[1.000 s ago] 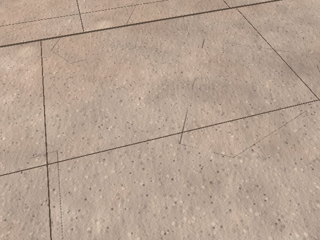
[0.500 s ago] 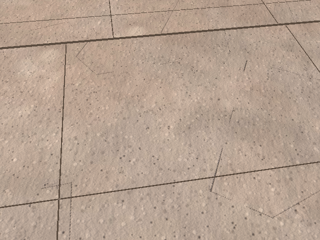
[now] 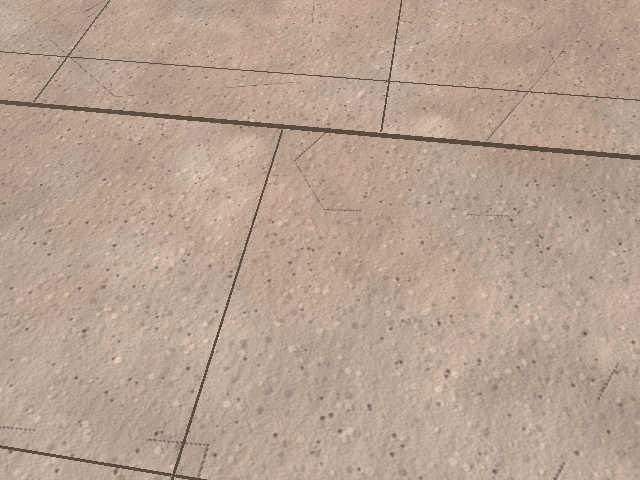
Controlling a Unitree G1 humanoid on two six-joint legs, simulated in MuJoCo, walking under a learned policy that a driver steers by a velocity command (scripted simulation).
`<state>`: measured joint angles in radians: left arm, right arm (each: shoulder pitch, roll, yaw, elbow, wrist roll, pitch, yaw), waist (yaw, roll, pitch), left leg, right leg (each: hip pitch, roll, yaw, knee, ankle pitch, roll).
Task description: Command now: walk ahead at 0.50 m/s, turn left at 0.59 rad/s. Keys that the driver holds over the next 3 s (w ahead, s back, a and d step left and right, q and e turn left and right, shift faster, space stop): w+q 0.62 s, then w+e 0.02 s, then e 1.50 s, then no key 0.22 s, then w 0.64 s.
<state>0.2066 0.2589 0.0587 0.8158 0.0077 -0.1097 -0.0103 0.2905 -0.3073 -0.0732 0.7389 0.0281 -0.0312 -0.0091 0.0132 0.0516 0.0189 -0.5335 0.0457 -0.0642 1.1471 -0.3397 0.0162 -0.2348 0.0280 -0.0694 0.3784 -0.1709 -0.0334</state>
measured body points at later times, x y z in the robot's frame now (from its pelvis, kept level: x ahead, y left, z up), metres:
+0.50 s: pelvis +0.26 +0.08 -0.01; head +0.29 +0.10 +0.44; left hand +0.29 +0.39 -0.12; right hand +0.47 -0.14 -0.10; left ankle +0.28 +0.16 -0.74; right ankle +0.25 -0.09 -0.65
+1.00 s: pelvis +0.49 +0.10 -0.01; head +0.54 +0.11 +0.44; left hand +0.54 +0.41 -0.11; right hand +0.70 -0.11 -0.12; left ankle +0.39 +0.21 -0.67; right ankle +0.61 +0.06 -0.74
